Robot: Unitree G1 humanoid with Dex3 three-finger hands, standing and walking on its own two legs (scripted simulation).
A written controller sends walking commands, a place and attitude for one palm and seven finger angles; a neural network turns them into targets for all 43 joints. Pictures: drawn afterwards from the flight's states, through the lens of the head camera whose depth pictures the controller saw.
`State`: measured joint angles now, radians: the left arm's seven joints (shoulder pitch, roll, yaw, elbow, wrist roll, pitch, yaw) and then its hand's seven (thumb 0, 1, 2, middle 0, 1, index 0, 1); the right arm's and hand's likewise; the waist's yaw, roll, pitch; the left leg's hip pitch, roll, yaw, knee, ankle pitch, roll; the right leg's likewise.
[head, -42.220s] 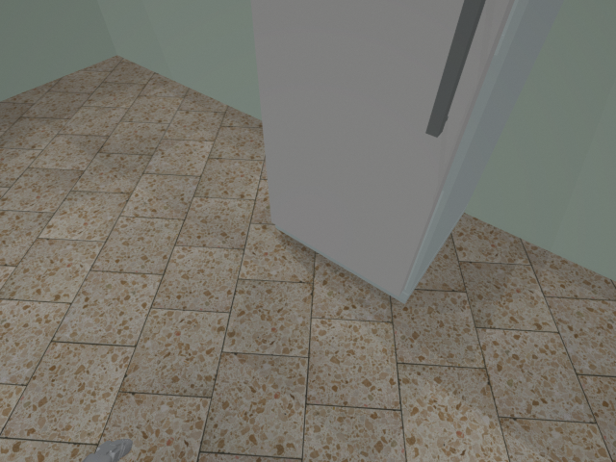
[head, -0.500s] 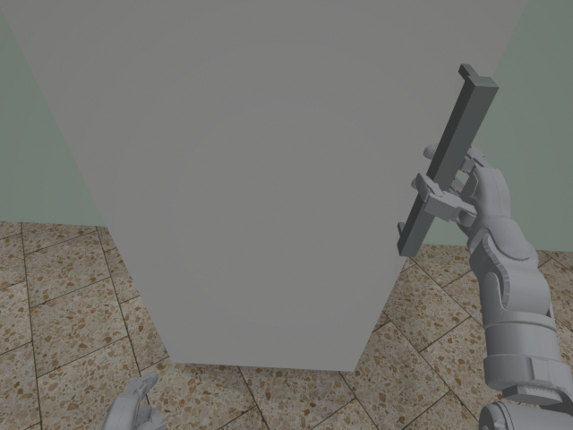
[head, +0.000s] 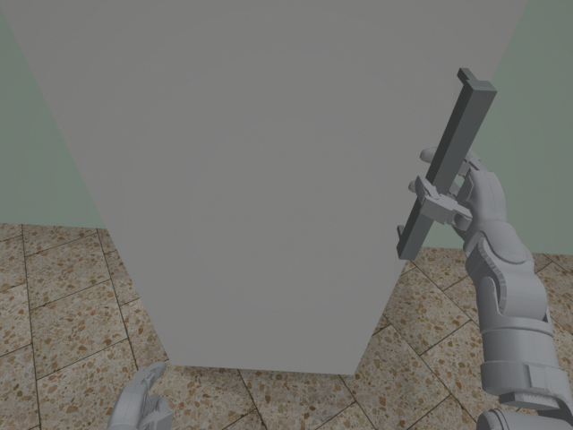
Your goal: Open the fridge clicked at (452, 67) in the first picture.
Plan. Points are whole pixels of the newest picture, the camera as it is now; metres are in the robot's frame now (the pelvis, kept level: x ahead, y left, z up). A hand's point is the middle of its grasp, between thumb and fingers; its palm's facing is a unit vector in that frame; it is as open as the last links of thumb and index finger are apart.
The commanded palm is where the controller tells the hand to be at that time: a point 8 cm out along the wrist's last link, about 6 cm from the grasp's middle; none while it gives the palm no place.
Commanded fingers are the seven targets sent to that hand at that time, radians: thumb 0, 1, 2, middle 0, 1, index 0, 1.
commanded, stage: grip the handle and tug to test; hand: right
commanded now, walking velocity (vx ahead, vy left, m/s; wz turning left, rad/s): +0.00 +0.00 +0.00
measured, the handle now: (430, 177) +0.44 -0.17 +0.17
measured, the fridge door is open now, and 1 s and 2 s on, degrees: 0 1 0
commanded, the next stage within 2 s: pull the door a little, standing still in 0.28 s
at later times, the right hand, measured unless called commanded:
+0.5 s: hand (428, 201) +0.38 -0.15 +0.18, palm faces -0.01 +1.00 -0.01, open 6.4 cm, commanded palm +0.34 -0.20 +0.18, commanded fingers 0.00 -0.90 -0.90 0.45 1.40 0.45 1.40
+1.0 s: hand (428, 205) +0.37 -0.15 +0.18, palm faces -0.02 +1.00 -0.05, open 6.6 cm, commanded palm +0.35 -0.20 +0.17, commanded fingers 0.00 -0.90 -0.90 0.45 1.40 0.45 1.40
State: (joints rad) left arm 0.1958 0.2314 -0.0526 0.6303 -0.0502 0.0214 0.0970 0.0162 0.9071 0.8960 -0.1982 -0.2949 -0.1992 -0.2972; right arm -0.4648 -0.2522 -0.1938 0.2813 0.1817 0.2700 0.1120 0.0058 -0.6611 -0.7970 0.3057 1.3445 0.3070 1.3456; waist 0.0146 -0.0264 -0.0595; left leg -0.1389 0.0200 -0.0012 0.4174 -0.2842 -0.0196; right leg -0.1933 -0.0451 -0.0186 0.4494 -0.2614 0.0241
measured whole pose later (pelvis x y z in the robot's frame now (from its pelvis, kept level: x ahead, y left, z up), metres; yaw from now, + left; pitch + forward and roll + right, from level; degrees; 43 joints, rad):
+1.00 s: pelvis +0.11 +0.00 +0.01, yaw +9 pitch +6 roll +1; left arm 0.23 0.22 -0.06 0.52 -0.04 0.03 0.02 0.02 0.91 0.90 -0.20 -0.29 -0.20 -0.30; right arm 0.31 -0.19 -0.27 -0.58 0.25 0.39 0.08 -0.01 -0.73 -0.77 0.23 1.31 0.17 1.36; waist -0.02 -0.05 -0.17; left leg -0.13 0.02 0.06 0.41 -0.19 0.00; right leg -0.12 -0.06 -0.06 0.46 -0.23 0.01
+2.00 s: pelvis +0.13 +0.02 +0.02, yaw -2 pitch +3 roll +6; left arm 0.21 0.11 -0.04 0.62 0.02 -0.10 0.03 0.02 0.90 0.90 -0.20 -0.30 -0.20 -0.30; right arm 0.23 -0.28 -0.05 -0.55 0.03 -0.08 -0.14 0.01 -0.64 -0.80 0.46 1.40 0.25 1.39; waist 0.01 -0.03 0.07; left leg -0.34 -0.05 -0.03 0.84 -0.46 -0.04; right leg -0.26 -0.08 0.12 0.32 -0.12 0.01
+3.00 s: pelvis +0.00 +0.05 +0.01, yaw -5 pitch +2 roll +2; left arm 0.19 0.15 -0.06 0.62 0.02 -0.04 0.02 0.02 0.91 0.90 -0.20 -0.30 -0.20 -0.30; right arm -0.11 -0.26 -0.13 -0.20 0.07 -0.05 -0.12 -0.02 -0.63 -0.76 0.46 1.40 0.17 1.36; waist 0.03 -0.03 0.08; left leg -0.25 -0.04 0.00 0.61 -0.38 -0.01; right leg -0.25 0.04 -0.02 0.37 -0.15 -0.08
